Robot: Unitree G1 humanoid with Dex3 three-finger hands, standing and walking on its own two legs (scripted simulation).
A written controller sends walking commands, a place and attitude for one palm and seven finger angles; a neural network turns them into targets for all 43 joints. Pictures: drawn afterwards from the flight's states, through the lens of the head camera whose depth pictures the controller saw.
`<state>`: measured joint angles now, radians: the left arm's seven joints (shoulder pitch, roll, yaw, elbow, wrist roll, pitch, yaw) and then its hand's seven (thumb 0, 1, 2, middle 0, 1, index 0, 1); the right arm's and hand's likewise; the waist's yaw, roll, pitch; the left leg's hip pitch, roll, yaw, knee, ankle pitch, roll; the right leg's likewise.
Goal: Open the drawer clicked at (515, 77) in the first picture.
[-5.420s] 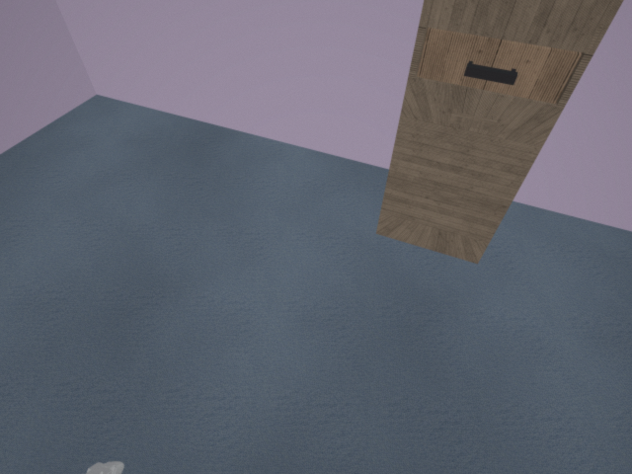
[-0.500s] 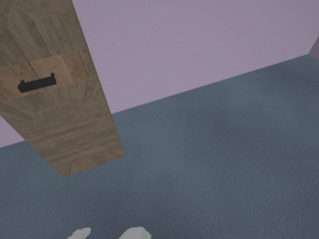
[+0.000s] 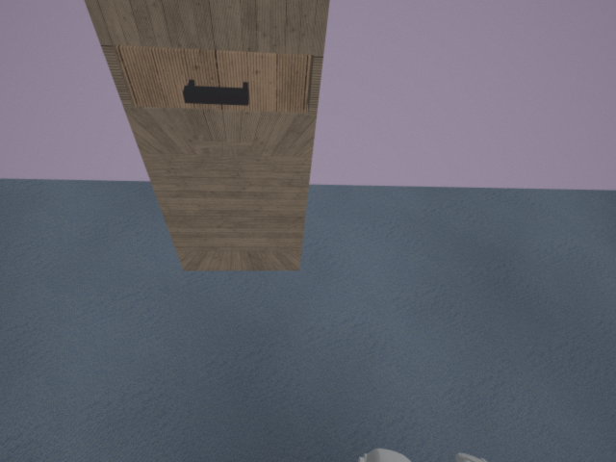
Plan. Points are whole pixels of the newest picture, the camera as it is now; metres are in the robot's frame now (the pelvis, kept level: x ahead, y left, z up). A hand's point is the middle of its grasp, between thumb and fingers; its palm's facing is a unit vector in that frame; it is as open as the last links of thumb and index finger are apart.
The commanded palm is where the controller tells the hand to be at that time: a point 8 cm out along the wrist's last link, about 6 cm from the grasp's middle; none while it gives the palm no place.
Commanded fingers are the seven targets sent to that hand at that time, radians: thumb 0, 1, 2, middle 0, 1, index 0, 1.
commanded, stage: turn to face it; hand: left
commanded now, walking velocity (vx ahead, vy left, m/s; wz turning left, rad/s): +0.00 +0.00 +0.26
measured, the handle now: (217, 90) +0.78 +0.26 +0.01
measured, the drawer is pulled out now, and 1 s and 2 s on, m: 0.00 0.00 0.00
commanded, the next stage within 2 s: take the last steps up to it in 0.14 s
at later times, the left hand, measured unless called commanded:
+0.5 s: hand out of the picture +0.00 +0.15 -0.15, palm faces +0.21 -0.95 -0.25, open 7.3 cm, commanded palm none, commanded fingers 0.00 0.90 0.90 -0.20 -0.30 -0.20 -0.30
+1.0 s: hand out of the picture +0.07 +0.23 -0.18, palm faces +0.21 -0.97 -0.13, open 7.4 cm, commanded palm none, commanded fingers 0.00 0.90 0.90 -0.20 -0.30 -0.20 -0.30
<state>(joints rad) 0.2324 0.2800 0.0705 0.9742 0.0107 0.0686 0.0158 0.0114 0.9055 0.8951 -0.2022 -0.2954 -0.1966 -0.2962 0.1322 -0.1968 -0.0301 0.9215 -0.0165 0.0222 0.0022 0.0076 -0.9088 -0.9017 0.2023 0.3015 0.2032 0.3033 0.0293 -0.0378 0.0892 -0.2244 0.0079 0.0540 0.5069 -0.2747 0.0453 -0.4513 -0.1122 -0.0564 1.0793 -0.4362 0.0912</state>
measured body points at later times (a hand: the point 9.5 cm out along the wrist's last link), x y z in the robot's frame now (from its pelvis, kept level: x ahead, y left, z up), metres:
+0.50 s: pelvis +0.01 -0.04 +0.01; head +0.00 -0.07 +0.46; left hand -0.01 +0.20 -0.13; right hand +0.05 -0.28 -0.16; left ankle -0.03 +0.11 -0.66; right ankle +0.00 -0.13 -0.74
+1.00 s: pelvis +0.11 +0.06 +0.01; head +0.10 +0.08 +0.46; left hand +0.06 +0.28 -0.17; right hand +0.14 -0.17 -0.14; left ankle +0.06 +0.13 -0.74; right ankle +0.15 -0.08 -0.66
